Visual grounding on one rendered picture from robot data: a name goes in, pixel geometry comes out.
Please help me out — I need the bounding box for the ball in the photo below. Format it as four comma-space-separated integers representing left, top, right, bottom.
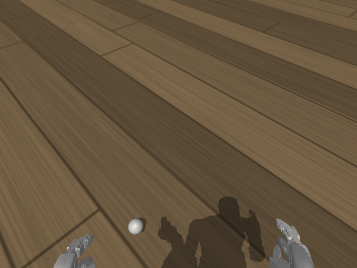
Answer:
128, 218, 143, 235

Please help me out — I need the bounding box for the right robot hand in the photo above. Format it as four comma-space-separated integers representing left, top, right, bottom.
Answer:
269, 218, 314, 268

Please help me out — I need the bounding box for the left robot hand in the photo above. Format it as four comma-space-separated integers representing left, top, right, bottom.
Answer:
54, 234, 95, 268

